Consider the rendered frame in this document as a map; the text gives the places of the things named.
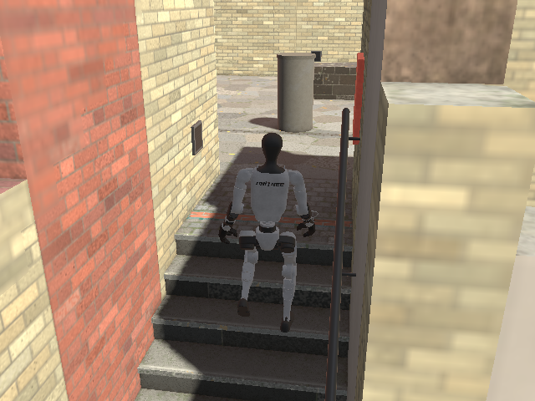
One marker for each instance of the stairs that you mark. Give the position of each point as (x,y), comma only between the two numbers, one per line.
(244,354)

